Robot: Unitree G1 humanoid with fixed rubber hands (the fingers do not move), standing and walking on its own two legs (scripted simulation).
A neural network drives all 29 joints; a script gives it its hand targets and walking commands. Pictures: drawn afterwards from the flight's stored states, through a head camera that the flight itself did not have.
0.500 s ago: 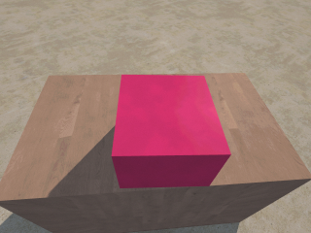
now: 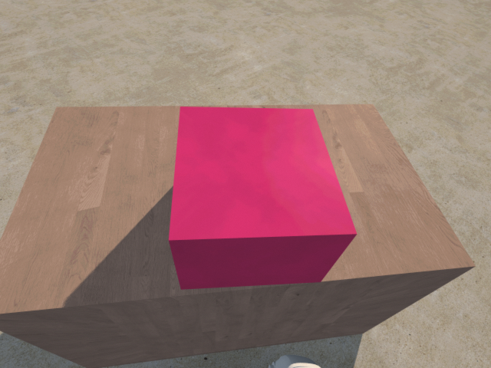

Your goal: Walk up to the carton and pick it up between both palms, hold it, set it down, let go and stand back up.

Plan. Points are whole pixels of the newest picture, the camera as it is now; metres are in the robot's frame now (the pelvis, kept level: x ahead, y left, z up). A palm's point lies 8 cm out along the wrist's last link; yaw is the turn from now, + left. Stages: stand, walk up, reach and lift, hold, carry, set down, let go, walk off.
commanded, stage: walk up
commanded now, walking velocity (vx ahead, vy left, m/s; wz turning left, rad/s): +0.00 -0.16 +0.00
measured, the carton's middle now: (250, 194) +0.44 -0.01 -0.02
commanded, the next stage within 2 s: none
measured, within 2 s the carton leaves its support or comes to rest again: neither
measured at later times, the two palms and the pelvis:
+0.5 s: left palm out of the picture +0.08 +0.15 -0.14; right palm out of the picture +0.02 -0.27 -0.16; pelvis +0.02 -0.06 -0.01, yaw -1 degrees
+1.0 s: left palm out of the picture -0.01 +0.16 -0.14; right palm out of the picture +0.01 -0.25 -0.14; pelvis +0.03 -0.05 +0.01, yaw -1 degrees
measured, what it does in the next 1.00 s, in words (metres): steps on the spot: right foot, then left foot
